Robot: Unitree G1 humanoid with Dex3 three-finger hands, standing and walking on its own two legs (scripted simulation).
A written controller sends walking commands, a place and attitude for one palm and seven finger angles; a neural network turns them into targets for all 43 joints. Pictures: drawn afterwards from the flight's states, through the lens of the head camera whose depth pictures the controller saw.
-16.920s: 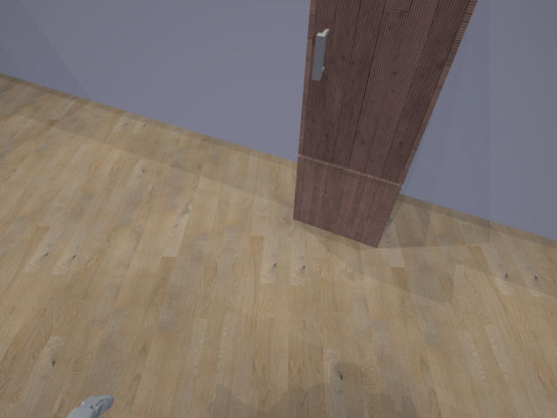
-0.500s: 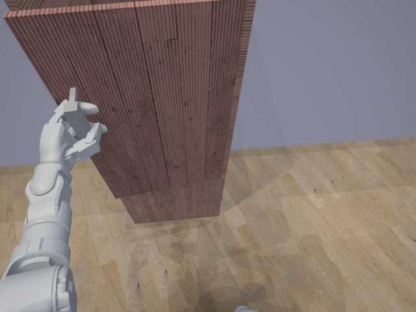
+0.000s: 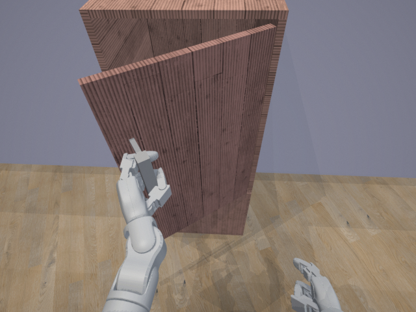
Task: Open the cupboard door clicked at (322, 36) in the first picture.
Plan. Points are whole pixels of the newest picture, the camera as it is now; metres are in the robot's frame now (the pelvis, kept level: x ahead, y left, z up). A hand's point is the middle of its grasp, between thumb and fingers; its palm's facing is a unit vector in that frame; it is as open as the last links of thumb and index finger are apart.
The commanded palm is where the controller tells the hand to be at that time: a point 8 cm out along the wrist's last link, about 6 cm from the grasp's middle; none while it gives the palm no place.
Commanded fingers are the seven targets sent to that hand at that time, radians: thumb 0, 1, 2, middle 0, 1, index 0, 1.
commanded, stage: pull the door open along its arc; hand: left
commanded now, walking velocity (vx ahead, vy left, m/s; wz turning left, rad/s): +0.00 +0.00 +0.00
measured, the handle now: (144, 169) +0.37 +0.15 +0.08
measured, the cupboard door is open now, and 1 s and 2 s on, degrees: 34 46 50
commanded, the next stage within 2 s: open thumb and fingers to let go in 0.22 s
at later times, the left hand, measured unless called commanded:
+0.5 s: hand (188, 210) +0.28 +0.06 +0.08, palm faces +0.42 -0.91 -0.02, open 6.6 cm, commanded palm +0.23 +0.10 +0.08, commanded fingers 0.00 0.20 0.60 -0.35 -1.27 -0.35 -1.27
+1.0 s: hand (183, 208) +0.28 +0.07 +0.08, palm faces +0.37 -0.93 -0.03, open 14.3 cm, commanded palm +0.23 +0.10 +0.08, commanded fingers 0.00 -0.50 0.30 -0.19 -0.55 -0.19 -0.55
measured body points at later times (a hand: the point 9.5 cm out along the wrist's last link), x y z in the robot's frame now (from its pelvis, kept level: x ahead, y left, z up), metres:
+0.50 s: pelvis +0.00 -0.04 +0.00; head +0.00 -0.06 +0.45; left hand +0.25 +0.10 +0.09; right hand +0.19 -0.25 -0.09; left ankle +0.00 +0.11 -0.71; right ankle +0.01 -0.09 -0.71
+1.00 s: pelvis +0.00 -0.01 +0.00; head +0.00 -0.03 +0.45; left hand +0.26 +0.11 +0.08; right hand +0.18 -0.22 -0.10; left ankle +0.00 +0.11 -0.71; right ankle +0.01 -0.09 -0.71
